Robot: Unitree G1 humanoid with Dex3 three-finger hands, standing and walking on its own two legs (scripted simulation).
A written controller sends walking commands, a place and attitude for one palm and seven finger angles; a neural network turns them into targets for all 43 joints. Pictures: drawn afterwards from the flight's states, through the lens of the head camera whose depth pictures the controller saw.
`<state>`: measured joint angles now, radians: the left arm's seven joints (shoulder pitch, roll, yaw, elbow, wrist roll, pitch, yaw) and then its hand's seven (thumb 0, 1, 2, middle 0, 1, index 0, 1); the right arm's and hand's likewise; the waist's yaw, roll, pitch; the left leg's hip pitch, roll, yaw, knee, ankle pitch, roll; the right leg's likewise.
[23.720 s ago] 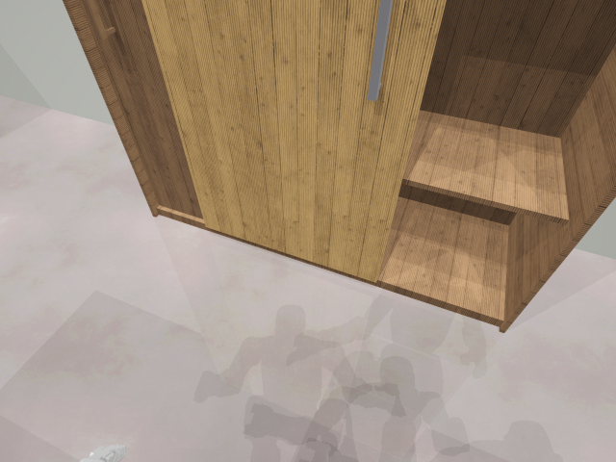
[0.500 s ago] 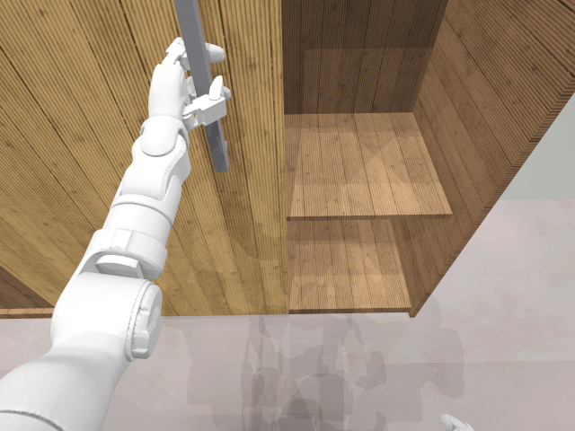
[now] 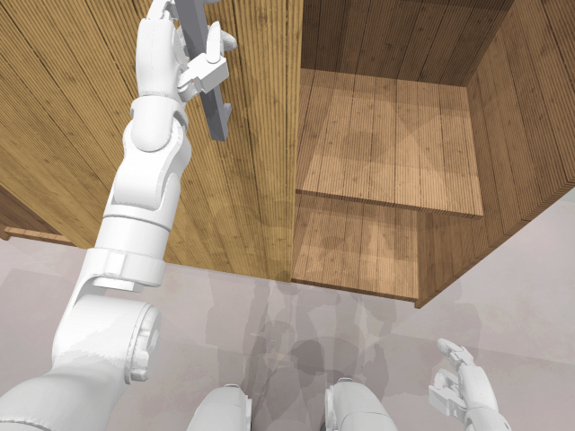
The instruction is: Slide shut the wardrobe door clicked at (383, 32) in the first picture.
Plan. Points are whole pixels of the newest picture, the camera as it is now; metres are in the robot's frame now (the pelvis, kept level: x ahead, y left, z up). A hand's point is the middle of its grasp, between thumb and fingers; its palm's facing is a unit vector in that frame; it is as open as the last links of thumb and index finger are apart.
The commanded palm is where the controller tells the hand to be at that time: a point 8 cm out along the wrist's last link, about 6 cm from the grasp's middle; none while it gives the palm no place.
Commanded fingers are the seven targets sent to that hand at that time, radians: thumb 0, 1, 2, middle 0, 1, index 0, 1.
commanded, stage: step sideways, sliding the door along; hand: left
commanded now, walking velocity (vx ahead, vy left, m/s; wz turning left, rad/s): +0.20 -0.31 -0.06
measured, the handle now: (204, 32) +0.51 +0.16 +0.21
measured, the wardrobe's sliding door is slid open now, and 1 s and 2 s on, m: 0.44 0.23 0.03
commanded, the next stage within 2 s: none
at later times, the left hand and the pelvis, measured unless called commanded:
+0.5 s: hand (284, 67) +0.46 +0.06 +0.21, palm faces +0.29 -0.95 -0.06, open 6.4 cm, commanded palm +0.43 +0.04 +0.21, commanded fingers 0.00 0.90 0.90 -0.45 -1.40 -0.45 -1.40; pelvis +0.08 -0.13 +0.01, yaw +9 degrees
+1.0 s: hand (407, 88) +0.45 -0.07 +0.21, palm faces +0.04 -1.00 +0.00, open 6.6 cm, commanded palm +0.43 -0.05 +0.21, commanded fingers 0.00 0.90 0.90 -0.45 -1.40 -0.45 -1.40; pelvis +0.11 -0.18 +0.02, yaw +7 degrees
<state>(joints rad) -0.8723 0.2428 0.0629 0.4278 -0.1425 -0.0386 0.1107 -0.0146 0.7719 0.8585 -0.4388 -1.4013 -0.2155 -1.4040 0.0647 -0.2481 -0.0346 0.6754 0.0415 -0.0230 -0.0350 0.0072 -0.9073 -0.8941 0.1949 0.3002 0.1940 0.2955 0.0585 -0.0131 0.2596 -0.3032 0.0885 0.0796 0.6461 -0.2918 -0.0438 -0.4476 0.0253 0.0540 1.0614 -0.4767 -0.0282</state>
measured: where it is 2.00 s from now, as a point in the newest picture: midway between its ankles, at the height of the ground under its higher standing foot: outside the picture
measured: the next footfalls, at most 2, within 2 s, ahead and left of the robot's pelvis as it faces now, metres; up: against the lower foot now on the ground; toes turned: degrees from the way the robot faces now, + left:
right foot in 0.14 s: +0.14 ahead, -0.23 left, +0.00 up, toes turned +2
left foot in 0.54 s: +0.08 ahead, +0.08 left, +0.00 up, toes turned +17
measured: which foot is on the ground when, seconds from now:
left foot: down 0.00-0.42, up 0.44-0.52, down 0.54-0.78, up 0.80-0.94, down 0.96-1.00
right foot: up 0.00-0.12, down 0.14-0.98, up 1.00-1.00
